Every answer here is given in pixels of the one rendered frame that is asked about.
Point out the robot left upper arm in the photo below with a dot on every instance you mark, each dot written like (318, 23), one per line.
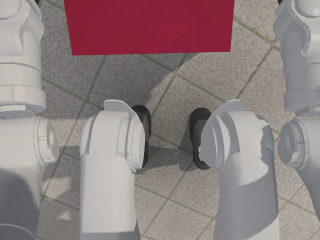
(27, 146)

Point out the carton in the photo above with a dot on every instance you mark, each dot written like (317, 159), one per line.
(120, 27)

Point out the robot right upper arm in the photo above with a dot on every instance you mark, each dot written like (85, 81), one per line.
(299, 147)

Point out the robot left shin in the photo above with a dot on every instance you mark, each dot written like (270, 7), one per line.
(109, 105)

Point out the robot left forearm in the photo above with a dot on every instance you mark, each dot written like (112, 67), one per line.
(21, 30)

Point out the right robot thigh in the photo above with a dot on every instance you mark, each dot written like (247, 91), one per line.
(248, 202)

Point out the robot right forearm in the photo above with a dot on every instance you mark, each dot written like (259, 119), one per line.
(297, 27)

